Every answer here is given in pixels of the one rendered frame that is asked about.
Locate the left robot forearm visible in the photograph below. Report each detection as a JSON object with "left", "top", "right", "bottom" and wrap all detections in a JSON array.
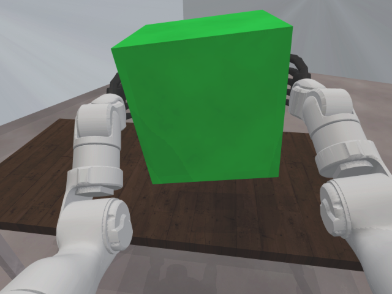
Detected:
[{"left": 56, "top": 94, "right": 126, "bottom": 248}]

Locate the robot left upper arm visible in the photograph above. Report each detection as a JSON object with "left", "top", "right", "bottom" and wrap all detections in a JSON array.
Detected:
[{"left": 0, "top": 198, "right": 133, "bottom": 294}]

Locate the table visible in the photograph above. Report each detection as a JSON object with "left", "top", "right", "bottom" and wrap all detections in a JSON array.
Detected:
[{"left": 0, "top": 118, "right": 363, "bottom": 280}]

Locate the robot right upper arm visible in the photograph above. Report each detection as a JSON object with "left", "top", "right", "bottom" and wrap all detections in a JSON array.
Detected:
[{"left": 320, "top": 173, "right": 392, "bottom": 294}]

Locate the carton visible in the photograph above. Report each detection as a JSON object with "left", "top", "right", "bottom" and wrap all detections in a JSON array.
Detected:
[{"left": 111, "top": 10, "right": 293, "bottom": 184}]

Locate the right robot hand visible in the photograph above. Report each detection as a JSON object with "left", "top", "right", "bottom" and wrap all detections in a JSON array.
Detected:
[{"left": 285, "top": 54, "right": 311, "bottom": 106}]

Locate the right robot forearm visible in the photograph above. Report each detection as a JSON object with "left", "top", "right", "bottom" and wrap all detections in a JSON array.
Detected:
[{"left": 288, "top": 78, "right": 392, "bottom": 180}]

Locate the left robot hand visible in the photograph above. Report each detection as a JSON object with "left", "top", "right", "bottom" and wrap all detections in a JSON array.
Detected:
[{"left": 107, "top": 73, "right": 132, "bottom": 119}]

